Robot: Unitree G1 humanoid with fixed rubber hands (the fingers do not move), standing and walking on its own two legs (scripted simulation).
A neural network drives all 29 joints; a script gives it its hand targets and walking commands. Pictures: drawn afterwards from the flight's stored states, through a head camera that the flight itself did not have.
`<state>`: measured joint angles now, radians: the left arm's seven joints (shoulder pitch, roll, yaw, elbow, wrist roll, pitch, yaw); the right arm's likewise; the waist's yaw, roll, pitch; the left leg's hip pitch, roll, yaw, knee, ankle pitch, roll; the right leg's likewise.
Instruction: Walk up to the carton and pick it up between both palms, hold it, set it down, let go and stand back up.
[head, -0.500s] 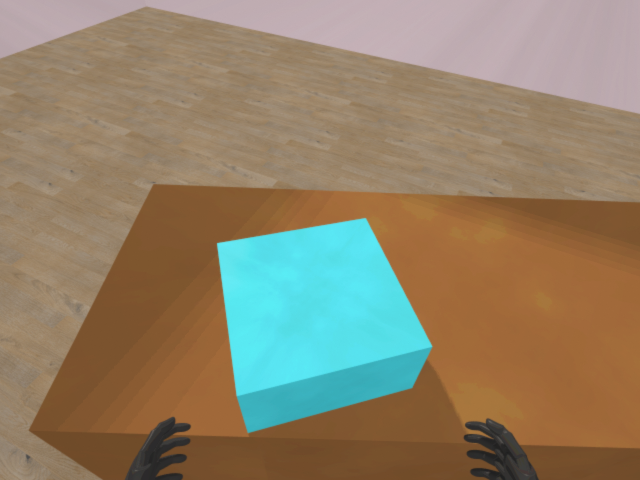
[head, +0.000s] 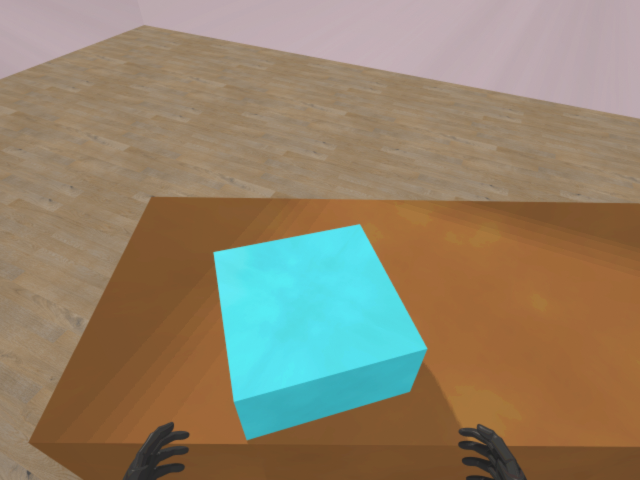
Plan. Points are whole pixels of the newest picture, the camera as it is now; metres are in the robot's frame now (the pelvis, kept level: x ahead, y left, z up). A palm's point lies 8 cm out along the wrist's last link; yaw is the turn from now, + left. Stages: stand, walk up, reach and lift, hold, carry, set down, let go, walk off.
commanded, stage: let go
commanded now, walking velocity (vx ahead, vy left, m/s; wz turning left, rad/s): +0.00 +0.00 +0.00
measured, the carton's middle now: (309, 320) +0.44 +0.03 -0.14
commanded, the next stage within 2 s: stand in 0.38 s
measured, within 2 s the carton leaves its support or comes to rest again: neither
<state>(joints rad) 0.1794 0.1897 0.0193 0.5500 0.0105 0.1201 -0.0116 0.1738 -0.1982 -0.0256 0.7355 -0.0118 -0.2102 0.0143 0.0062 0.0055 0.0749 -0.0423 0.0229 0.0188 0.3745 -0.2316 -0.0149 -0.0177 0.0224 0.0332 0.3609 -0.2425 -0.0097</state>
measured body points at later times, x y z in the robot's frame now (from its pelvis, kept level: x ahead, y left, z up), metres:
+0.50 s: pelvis -0.02 +0.00 +0.00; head -0.03 +0.01 +0.45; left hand +0.15 +0.23 -0.09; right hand +0.15 -0.24 -0.08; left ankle -0.01 +0.13 -0.74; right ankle -0.02 -0.11 -0.75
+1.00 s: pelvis -0.05 +0.02 -0.01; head -0.06 +0.03 +0.44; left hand +0.06 +0.27 -0.13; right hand +0.04 -0.24 -0.12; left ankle -0.01 +0.13 -0.75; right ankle -0.02 -0.11 -0.75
